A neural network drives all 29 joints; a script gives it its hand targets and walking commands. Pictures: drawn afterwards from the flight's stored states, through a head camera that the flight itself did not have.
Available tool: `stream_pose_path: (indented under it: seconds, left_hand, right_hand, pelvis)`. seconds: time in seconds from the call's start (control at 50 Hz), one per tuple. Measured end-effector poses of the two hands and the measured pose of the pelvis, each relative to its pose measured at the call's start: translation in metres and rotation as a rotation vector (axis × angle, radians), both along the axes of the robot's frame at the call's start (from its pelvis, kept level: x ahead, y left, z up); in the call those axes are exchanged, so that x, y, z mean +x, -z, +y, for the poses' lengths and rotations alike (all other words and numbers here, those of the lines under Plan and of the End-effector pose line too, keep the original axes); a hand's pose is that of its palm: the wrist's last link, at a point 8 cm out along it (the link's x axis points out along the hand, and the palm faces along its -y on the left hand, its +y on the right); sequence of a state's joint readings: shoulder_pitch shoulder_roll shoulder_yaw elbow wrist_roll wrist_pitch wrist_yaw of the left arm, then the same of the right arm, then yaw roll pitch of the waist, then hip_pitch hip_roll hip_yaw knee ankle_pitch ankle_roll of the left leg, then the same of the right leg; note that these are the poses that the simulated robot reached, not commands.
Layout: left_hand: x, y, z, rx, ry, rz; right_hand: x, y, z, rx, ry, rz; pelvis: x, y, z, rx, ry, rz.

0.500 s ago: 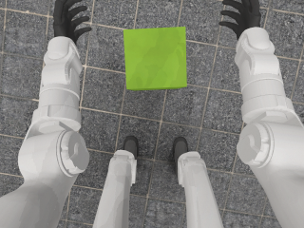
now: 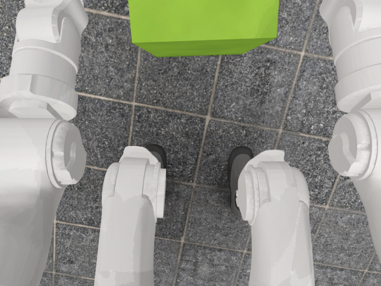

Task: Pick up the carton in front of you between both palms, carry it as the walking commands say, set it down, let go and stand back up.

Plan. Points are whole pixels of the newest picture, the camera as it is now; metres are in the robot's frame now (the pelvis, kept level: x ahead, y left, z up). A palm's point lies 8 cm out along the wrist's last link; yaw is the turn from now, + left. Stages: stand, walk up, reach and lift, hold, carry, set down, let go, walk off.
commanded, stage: reach and lift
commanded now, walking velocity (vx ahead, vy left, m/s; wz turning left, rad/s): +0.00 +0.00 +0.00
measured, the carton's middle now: out of the picture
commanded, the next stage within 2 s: none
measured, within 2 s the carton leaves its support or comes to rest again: leaves its support in 1.08 s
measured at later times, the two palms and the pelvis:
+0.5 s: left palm out of the picture +0.57 +0.19 -0.21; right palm out of the picture +0.58 -0.16 -0.21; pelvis +0.00 +0.00 -0.04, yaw +0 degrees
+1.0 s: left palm out of the picture +0.57 +0.16 -0.21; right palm out of the picture +0.58 -0.14 -0.21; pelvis +0.01 +0.00 -0.05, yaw +0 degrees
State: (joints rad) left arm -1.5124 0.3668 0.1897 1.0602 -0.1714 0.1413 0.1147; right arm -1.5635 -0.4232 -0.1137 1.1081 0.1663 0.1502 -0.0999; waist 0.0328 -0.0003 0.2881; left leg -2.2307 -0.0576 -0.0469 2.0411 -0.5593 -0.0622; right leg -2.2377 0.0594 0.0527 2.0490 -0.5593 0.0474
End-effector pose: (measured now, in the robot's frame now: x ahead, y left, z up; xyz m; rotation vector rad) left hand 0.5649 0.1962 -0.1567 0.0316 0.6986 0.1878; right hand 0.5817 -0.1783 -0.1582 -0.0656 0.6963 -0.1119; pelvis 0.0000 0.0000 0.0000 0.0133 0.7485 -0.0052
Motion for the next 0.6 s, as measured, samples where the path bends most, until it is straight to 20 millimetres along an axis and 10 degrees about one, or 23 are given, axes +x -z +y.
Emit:
stream_pose_path:
  seconds: [0.24,0.6]
  left_hand:
    - [0.001,0.06,-0.007,-0.007,0.021,0.043]
    - [0.0,0.053,-0.017,-0.022,0.046,0.018]
  right_hand:
    - [-0.001,0.058,0.003,0.004,-0.013,0.035]
    - [-0.003,0.051,0.019,0.023,-0.034,0.012]
  pelvis:
    - [0.003,0.033,0.001,0.0,-0.001,-0.102]
    - [-0.001,0.04,0.002,-0.003,-0.003,-0.123]
